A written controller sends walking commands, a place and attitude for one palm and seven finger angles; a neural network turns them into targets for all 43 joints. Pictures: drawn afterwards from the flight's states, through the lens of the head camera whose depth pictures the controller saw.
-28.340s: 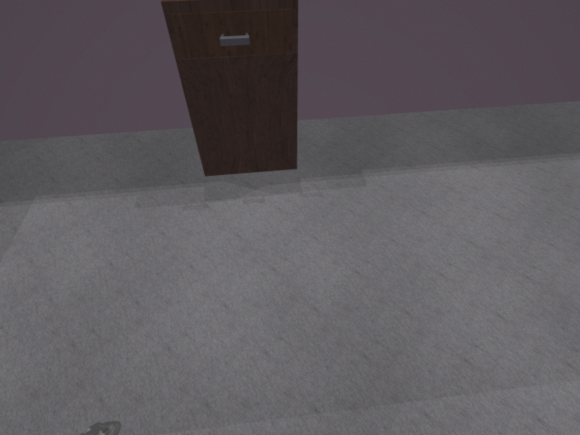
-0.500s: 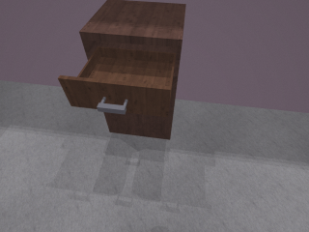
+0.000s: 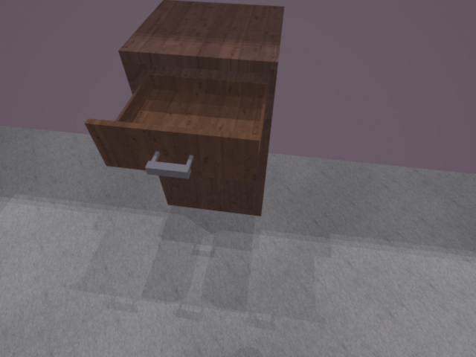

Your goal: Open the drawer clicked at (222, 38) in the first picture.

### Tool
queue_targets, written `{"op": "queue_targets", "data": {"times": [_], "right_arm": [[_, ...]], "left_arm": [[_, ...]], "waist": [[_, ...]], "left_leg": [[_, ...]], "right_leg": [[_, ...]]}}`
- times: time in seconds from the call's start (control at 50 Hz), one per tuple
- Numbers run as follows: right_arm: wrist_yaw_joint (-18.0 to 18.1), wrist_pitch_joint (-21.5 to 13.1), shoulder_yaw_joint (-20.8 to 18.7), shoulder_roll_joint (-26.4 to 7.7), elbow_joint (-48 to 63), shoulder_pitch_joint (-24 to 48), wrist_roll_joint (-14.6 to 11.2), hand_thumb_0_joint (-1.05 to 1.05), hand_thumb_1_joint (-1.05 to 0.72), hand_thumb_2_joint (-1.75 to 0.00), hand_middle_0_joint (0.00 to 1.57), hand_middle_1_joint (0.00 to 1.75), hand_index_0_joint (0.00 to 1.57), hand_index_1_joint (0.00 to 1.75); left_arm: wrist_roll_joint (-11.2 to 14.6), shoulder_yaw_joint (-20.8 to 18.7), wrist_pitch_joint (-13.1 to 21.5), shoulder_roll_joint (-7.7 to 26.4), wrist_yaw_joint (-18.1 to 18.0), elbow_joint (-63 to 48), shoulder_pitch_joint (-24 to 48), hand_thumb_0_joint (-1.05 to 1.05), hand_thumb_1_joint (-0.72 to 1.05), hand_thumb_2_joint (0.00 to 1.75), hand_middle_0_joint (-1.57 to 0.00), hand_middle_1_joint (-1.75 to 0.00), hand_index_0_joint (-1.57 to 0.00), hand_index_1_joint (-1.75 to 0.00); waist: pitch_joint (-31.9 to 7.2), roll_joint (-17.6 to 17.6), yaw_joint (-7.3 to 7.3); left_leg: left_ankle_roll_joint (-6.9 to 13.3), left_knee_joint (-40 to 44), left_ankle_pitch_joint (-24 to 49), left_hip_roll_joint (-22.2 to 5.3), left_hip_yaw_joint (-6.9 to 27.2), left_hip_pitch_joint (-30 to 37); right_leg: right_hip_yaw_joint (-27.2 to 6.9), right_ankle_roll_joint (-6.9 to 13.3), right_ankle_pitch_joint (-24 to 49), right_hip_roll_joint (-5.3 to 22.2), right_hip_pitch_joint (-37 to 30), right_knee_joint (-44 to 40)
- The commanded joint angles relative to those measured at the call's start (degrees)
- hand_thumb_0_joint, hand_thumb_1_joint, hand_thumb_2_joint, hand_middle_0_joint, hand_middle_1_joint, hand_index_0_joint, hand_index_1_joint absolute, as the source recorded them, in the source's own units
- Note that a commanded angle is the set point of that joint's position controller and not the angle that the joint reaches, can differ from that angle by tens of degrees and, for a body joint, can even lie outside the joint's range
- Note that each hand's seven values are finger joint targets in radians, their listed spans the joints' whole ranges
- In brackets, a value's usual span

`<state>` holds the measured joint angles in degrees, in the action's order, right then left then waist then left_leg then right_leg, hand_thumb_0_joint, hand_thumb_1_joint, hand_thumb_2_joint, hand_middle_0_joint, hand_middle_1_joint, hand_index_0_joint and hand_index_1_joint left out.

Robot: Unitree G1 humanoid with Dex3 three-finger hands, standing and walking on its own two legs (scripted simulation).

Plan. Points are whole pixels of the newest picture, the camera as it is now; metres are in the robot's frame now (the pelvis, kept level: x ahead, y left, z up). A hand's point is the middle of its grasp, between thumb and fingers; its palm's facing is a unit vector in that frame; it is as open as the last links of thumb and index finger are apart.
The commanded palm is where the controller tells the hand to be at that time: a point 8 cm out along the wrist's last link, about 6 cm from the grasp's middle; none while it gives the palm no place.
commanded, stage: stand and wait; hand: left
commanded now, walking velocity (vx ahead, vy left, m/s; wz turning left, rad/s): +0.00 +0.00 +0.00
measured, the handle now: (171, 163) +0.57 +0.21 -0.07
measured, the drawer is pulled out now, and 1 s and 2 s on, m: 0.30 0.30 0.30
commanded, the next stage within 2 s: none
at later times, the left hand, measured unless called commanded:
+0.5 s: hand out of the picture +0.01 +0.16 -0.17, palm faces +0.04 -0.98 -0.20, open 7.4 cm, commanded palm none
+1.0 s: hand out of the picture +0.03 +0.18 -0.17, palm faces +0.03 -0.97 -0.23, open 7.4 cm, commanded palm none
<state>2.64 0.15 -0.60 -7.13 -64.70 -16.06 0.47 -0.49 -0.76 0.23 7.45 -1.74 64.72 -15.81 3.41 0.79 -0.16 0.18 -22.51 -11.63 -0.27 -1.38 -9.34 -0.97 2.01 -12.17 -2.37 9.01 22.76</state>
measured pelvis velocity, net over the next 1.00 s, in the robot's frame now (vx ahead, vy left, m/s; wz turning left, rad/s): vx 0.01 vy -0.01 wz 0.00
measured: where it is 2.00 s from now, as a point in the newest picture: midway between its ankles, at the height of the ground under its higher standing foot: outside the picture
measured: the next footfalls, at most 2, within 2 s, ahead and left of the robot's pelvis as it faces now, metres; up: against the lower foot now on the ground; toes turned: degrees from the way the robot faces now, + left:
none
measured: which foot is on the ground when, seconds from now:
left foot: down 0.00-1.00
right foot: down 0.00-1.00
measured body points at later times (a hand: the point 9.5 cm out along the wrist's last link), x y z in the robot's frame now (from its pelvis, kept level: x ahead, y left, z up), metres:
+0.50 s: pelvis +0.01 -0.01 +0.00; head +0.03 -0.02 +0.45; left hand +0.01 +0.21 -0.16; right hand +0.00 -0.22 -0.17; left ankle +0.01 +0.12 -0.74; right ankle +0.00 -0.10 -0.74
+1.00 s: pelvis +0.01 -0.01 +0.00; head +0.03 -0.02 +0.45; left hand +0.03 +0.23 -0.15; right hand +0.02 -0.24 -0.16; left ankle +0.01 +0.12 -0.74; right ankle +0.00 -0.10 -0.74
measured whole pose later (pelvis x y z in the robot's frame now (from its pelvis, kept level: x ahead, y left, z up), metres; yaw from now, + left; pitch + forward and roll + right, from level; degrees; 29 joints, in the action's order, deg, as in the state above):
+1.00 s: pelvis +0.01 -0.01 +0.00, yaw +0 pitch -2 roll +0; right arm 2.6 0.2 -1.3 -9.9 -64.8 -13.1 0.6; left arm -0.5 -1.6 0.6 10.2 -1.4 64.6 -12.8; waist 3.7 0.7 -0.3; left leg -0.8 -21.0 -11.6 -1.2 -1.3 -7.6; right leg -0.9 2.9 -11.8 -3.3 7.2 20.8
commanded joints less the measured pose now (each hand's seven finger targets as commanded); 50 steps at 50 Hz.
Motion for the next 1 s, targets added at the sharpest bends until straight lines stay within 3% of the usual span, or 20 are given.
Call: {"op": "queue_targets", "data": {"times": [0.0, 0.12, 0.2, 0.6, 0.98], "right_arm": [[-0.01, -0.65, -0.99, -4.61, 0.96, -4.57, 0.01, 0.0, -0.9, -0.9, 0.2, 0.3, 0.2, 0.3], [0.1, -0.76, -1.02, -4.65, 0.92, -4.18, 0.03, 0.0, -0.9, -0.9, 0.2, 0.3, 0.2, 0.3], [0.14, -0.81, -1.11, -4.74, 0.9, -4.24, 0.0, 0.0, -0.9, -0.9, 0.2, 0.3, 0.2, 0.3], [0.08, -0.69, -1.57, -5.92, 1.03, -2.73, 0.06, 0.0, -0.9, -0.9, 0.2, 0.3, 0.2, 0.3], [0.05, -0.96, -2.05, -9.44, 1.55, 0.34, 0.14, 0.0, -0.9, -0.9, 0.2, 0.3, 0.2, 0.3]], "left_arm": [[0.09, -0.86, 0.52, 6.5, -0.6, -1.38, -3.99, 0.0, 0.9, 0.9, -0.2, -0.3, -0.2, -0.3], [0.11, -0.97, 0.57, 6.45, -0.61, -1.37, -3.59, 0.0, 0.9, 0.9, -0.2, -0.3, -0.2, -0.3], [0.1, -1.11, 0.64, 6.7, -0.64, -1.51, -3.46, 0.0, 0.9, 0.9, -0.2, -0.3, -0.2, -0.3], [0.11, -1.51, 0.95, 8.16, -0.59, -1.73, -2.22, 0.0, 0.9, 0.9, -0.2, -0.3, -0.2, -0.3], [0.09, -2.08, 1.22, 11.26, -0.36, -2.39, 1.42, 0.0, 0.9, 0.9, -0.2, -0.3, -0.2, -0.3]], "waist": [[2.13, -1.03, -0.18], [1.52, 0.29, -0.19], [0.53, -1.1, -0.24], [0.57, -0.73, -0.32], [-0.17, -0.58, -0.38]], "left_leg": [[1.46, 3.74, 3.2, -4.75, 4.76, 0.55], [1.38, 3.72, 4.26, -4.93, 4.63, 1.19], [1.35, 3.49, 5.4, -5.04, 4.61, 1.6], [1.06, 3.31, 5.12, -4.97, 4.13, 2.38], [0.93, 4.25, 6.95, -5.68, 4.56, 3.26]], "right_leg": [[-5.44, 1.16, 3.21, 6.19, 3.34, -5.36], [-5.54, 1.26, 4.56, 6.16, 3.04, -5.08], [-5.42, 1.25, 5.98, 6.22, 2.1, -4.99], [-6.05, 1.3, 7.28, 6.6, 1.69, -5.96], [-6.29, 1.37, 10.16, 6.75, 0.33, -6.06]]}}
